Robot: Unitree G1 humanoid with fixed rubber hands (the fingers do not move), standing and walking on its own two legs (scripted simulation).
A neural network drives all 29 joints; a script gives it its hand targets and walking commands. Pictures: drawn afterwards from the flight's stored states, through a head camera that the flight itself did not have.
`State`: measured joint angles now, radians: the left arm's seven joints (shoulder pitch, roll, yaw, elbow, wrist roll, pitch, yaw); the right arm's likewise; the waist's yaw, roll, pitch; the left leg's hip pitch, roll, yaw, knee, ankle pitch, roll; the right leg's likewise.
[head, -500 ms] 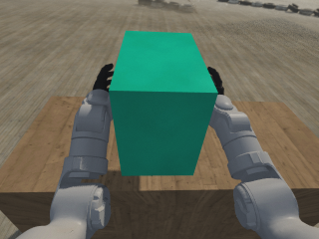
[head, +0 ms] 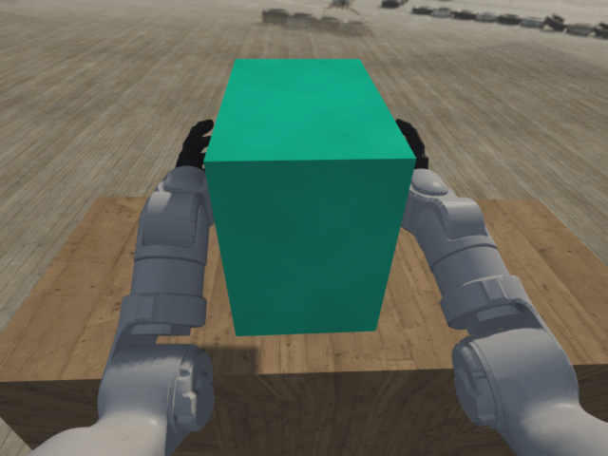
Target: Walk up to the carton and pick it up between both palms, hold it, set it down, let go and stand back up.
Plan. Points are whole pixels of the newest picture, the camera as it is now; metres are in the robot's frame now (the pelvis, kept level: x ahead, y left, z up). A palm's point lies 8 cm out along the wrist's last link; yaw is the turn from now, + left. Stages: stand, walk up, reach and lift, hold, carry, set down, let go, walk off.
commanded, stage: reach and lift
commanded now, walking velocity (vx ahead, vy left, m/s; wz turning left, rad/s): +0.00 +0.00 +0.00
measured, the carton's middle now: (302, 188) +0.42 -0.01 +0.21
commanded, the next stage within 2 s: hold in 0.42 s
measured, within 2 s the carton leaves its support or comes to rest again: neither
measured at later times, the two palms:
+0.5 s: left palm (186, 163) +0.39 +0.13 +0.26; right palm (412, 164) +0.38 -0.14 +0.27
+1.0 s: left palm (183, 149) +0.36 +0.13 +0.29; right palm (426, 150) +0.36 -0.14 +0.30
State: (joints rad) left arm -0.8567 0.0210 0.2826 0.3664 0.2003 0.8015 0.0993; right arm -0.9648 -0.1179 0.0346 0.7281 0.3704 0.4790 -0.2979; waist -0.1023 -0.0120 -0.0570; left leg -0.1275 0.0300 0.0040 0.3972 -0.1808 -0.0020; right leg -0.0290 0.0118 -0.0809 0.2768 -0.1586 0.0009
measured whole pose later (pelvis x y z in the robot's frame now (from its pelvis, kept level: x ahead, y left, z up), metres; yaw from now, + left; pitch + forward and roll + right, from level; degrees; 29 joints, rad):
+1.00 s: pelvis -0.02 -0.01 +0.00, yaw -1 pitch -4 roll -1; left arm -1.03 0.06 0.36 0.50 0.19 0.89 0.09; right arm -1.12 -0.13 0.00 0.84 0.38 0.59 -0.32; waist -0.06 0.00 -0.13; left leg -0.17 0.05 0.01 0.40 -0.16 -0.02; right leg -0.09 0.03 -0.07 0.32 -0.15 -0.02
